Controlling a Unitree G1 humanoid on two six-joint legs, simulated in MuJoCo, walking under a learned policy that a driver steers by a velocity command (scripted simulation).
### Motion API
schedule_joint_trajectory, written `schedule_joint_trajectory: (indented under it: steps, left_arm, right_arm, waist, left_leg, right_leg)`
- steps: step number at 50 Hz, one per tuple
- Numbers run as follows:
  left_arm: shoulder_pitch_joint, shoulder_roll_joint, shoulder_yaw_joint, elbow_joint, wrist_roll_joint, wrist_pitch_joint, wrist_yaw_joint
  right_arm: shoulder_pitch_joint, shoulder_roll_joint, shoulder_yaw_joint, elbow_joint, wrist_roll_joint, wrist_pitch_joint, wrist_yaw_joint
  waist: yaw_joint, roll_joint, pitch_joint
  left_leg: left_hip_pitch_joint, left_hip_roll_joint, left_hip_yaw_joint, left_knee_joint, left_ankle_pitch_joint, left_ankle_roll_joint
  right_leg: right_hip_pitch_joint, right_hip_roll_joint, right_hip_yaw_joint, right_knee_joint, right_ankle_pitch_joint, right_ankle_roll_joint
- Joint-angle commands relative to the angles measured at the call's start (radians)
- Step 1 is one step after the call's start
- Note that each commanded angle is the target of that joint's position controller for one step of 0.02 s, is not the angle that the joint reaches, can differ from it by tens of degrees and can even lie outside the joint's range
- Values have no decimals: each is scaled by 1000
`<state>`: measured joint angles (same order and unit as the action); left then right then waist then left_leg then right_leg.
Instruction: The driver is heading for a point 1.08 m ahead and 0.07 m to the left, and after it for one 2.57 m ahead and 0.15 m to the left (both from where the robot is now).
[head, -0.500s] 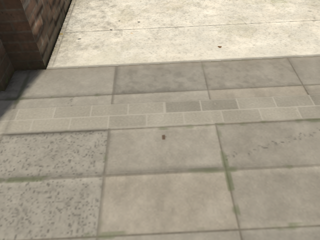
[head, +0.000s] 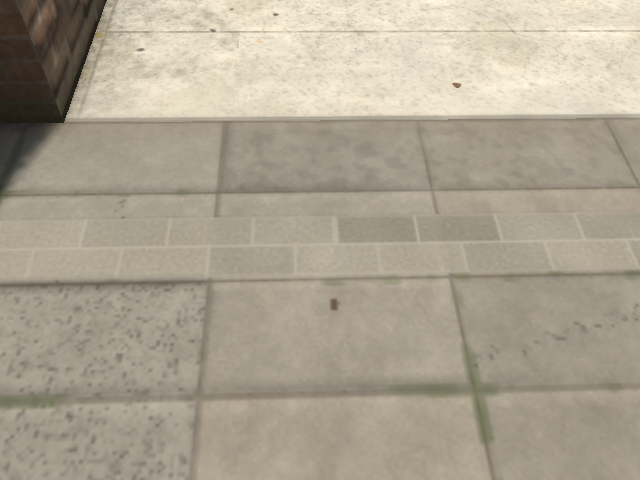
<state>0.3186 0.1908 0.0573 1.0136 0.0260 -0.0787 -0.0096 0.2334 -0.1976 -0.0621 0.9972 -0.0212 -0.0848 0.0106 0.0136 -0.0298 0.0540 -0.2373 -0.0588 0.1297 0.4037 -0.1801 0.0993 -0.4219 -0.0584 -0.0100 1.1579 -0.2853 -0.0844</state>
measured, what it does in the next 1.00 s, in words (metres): walks ahead: right foot, then left foot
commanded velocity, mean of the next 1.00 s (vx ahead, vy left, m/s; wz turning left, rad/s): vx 0.33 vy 0.00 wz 0.00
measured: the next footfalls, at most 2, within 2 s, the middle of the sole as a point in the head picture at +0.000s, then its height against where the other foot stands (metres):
right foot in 0.38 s outside the picture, level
left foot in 0.86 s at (294, 450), level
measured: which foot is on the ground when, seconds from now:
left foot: down 0.00-0.38, up 0.40-0.84, down 0.86-1.00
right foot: up 0.00-0.36, down 0.38-1.00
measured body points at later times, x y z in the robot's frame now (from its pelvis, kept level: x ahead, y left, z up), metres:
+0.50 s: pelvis +0.28 -0.04 -0.01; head +0.31 -0.04 +0.44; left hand +0.38 +0.21 -0.14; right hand +0.26 -0.27 -0.16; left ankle +0.14 +0.07 -0.64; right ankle +0.35 -0.09 -0.74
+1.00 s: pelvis +0.43 -0.01 +0.00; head +0.45 +0.01 +0.45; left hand +0.42 +0.21 -0.17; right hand +0.49 -0.23 -0.15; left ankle +0.49 +0.07 -0.74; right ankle +0.38 -0.11 -0.73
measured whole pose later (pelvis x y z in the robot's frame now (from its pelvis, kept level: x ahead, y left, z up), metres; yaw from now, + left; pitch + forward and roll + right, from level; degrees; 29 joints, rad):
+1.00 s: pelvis +0.43 -0.01 +0.00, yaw +0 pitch -1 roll +0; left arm 0.30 0.15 0.01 1.09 0.01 -0.02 0.03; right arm 0.21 -0.14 -0.01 1.03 -0.02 -0.04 -0.04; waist 0.02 -0.03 0.05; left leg -0.29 -0.02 0.09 0.48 -0.17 0.07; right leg -0.15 0.02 -0.04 0.55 -0.43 -0.05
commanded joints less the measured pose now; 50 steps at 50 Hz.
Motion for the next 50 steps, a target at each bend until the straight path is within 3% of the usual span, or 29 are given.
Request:
schedule_joint_trajectory:
  steps: [1,3,7,13,16,18,19,20,21,22,23,24,25,26,27,29,31,33,38,41,42,43,44,45,46,47,48,50]
  left_arm:
    - [92,16,9,-22,13,23,-15]
    - [0,24,9,-56,15,33,-21]
    - [-196,30,1,-124,4,34,-28]
    - [-368,31,-12,-184,-5,24,-26]
    - [-339,52,-4,-187,-4,12,-19]
    - [-154,84,15,-129,-2,2,-3]
    - [16,114,31,-75,12,-7,6]
    - [176,209,57,-48,38,-11,17]
    - [173,258,69,-47,33,-2,5]
    - [77,212,60,-57,-5,7,-2]
    - [-19,150,41,-72,-14,4,-5]
    - [-69,99,25,-75,-11,-4,-6]
    - [-70,71,15,-64,-14,-12,0]
    - [-56,43,4,-47,-15,-19,5]
    - [-23,43,0,-31,-14,-28,7]
    - [8,79,1,-13,-14,-40,8]
    - [16,96,-2,-9,-10,-36,11]
    - [21,87,-12,-5,-10,-26,14]
    - [91,84,-23,30,-6,-9,24]
    - [74,76,-28,39,-7,4,34]
    - [61,73,-29,42,-13,8,37]
    - [91,67,-30,43,-12,7,39]
    - [188,35,-36,51,-16,10,41]
    - [261,-11,-42,94,-34,34,46]
    - [209,26,-33,92,-28,51,53]
    - [153,30,-29,81,-21,61,51]
    - [120,17,-31,80,-18,71,47]
    - [137,-20,-43,98,-14,82,42]
  right_arm:
    - [102,-56,1,2,9,-28,-10]
    - [143,-77,1,12,9,-30,-12]
    - [211,-72,11,23,10,-28,-11]
    - [315,-88,14,57,4,-27,-22]
    - [292,-106,10,61,-4,-22,-31]
    - [266,-128,4,61,-7,-16,-33]
    - [248,-124,6,53,0,-12,-31]
    - [262,-69,21,15,25,-13,-23]
    - [364,-18,23,14,47,-10,-15]
    - [261,-94,1,4,22,-3,-19]
    - [180,-86,1,-24,15,-9,-14]
    - [153,-67,3,-24,12,-10,-14]
    - [167,-54,1,-16,-3,1,-14]
    - [205,-30,5,-3,-12,17,-11]
    - [218,-17,4,3,-15,28,-10]
    - [203,-12,3,-2,-15,43,-8]
    - [149,-18,5,-16,-12,52,-8]
    - [75,-15,13,-33,-5,55,-10]
    - [-12,-23,25,-39,5,54,-29]
    - [14,-27,25,-18,3,43,-40]
    - [56,-22,26,0,1,33,-43]
    - [111,-70,17,19,-5,19,-48]
    - [148,-125,9,23,-9,10,-48]
    - [138,-95,18,26,8,22,-46]
    - [119,-53,31,20,10,30,-44]
    - [79,-45,37,16,5,36,-45]
    - [48,-44,41,13,-2,42,-50]
    - [-14,-48,42,12,9,54,-58]
  waist:
    - [28,86,-9]
    - [20,85,19]
    - [-17,81,57]
    - [-64,93,68]
    - [-29,103,45]
    - [51,108,-55]
    - [121,87,-141]
    - [155,-32,-274]
    - [91,-179,-359]
    - [68,-29,-253]
    - [39,-8,-114]
    - [8,23,-42]
    - [-21,17,-17]
    - [-47,7,-23]
    - [-56,0,-32]
    - [-73,-16,-39]
    - [-73,-40,-40]
    - [-59,-61,-36]
    - [-10,-76,-54]
    - [-21,-64,-35]
    - [-46,-32,-37]
    - [-45,34,-77]
    - [4,127,-137]
    - [-4,217,-185]
    - [-16,194,-141]
    - [-10,174,-95]
    - [2,155,-76]
    - [46,141,-55]
  left_leg:
    - [81,272,-266,-257,193,106]
    - [97,264,-233,-279,222,108]
    - [135,234,-175,-290,331,94]
    - [299,258,-143,-249,495,84]
    - [370,281,-124,-146,735,78]
    - [372,266,-103,80,924,58]
    - [260,232,-79,282,804,40]
    - [-7,158,-33,613,419,11]
    - [-293,-24,-73,924,-365,-11]
    - [-368,43,-188,961,-279,6]
    - [-388,83,-182,912,-187,7]
    - [-349,111,-174,855,-139,2]
    - [-294,126,-168,812,-130,-13]
    - [-230,130,-162,778,-137,-29]
    - [-196,120,-150,754,-142,-40]
    - [-200,106,-129,695,-109,-59]
    - [-222,105,-108,601,-50,-69]
    - [-206,105,-86,468,9,-75]
    - [-145,85,-65,278,52,-63]
    - [-75,76,-71,140,18,-39]
    - [9,81,-81,15,123,-32]
    - [135,160,-159,-18,417,-25]
    - [257,304,-271,49,786,32]
    - [243,399,-371,32,835,162]
    - [181,405,-417,-27,692,188]
    - [124,376,-404,-67,545,172]
    - [81,346,-377,-96,420,143]
    - [-13,267,-295,-131,181,51]
  right_leg:
    - [-116,-49,18,-35,44,11]
    - [-192,-61,-1,-96,109,27]
    - [-248,-52,-40,-307,241,51]
    - [-215,4,-87,-536,284,19]
    - [-125,47,-101,-596,178,-26]
    - [93,109,-121,-651,126,-65]
    - [324,81,-88,-699,176,-93]
    - [612,-167,203,-710,93,-165]
    - [762,-390,660,-834,107,-291]
    - [649,-328,602,-875,10,-250]
    - [494,-295,456,-914,23,-213]
    - [379,-251,352,-943,194,-180]
    - [306,-215,260,-945,387,-154]
    - [258,-189,178,-942,550,-138]
    - [240,-182,133,-928,708,-135]
    - [236,-158,64,-917,872,-132]
    - [245,-131,14,-911,918,-119]
    - [246,-104,-26,-905,917,-99]
    - [331,-127,-18,-852,885,-97]
    - [350,-148,21,-777,792,-90]
    - [333,-131,21,-727,717,-63]
    - [290,-90,16,-663,557,-22]
    - [215,-26,-18,-595,178,6]
    - [206,52,-47,-532,-161,25]
    - [191,66,-31,-513,-260,30]
    - [186,69,-16,-517,-268,34]
    - [203,64,-9,-545,-237,39]
    - [310,46,-7,-705,-47,47]
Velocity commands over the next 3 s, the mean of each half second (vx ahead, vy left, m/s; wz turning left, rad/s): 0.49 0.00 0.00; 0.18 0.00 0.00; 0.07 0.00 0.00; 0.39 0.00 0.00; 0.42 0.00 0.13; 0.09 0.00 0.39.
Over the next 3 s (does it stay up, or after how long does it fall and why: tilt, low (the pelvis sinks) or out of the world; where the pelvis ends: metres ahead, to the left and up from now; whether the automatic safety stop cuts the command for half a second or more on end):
stays up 1.03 0.04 0.00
